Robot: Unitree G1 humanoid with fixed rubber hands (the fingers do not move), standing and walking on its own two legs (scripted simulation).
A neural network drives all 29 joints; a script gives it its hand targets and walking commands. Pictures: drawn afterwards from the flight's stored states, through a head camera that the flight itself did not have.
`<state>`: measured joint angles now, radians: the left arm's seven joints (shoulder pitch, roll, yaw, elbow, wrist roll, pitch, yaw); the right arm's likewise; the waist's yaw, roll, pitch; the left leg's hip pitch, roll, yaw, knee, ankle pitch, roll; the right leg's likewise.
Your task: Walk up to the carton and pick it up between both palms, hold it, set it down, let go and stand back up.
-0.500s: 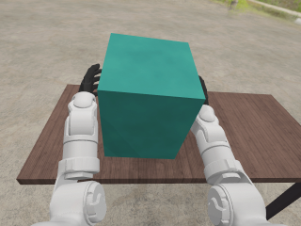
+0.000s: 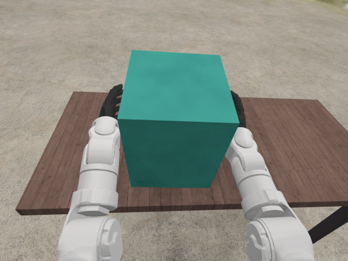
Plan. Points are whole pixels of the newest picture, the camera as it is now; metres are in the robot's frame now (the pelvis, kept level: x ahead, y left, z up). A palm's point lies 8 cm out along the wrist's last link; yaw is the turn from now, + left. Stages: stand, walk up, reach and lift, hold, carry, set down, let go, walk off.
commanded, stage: set down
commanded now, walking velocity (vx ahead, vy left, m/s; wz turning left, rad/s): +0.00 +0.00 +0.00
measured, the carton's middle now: (173, 124) +0.40 -0.01 +0.14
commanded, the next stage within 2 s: none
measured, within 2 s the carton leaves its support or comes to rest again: rests again in 1.64 s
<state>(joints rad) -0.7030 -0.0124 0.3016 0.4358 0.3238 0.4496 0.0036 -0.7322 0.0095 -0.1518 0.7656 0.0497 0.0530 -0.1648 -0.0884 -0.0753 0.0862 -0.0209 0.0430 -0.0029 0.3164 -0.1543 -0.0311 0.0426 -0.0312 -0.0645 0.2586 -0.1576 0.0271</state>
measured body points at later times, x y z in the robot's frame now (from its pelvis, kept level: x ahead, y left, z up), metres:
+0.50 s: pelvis +0.00 +0.00 +0.00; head -0.01 +0.03 +0.45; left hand +0.42 +0.12 +0.13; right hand +0.39 -0.17 +0.13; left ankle +0.02 +0.14 -0.75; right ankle +0.00 -0.13 -0.75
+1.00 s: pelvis +0.01 +0.00 +0.00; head +0.02 +0.03 +0.45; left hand +0.43 +0.12 +0.09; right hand +0.40 -0.18 +0.10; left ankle +0.02 +0.14 -0.75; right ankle +0.00 -0.13 -0.75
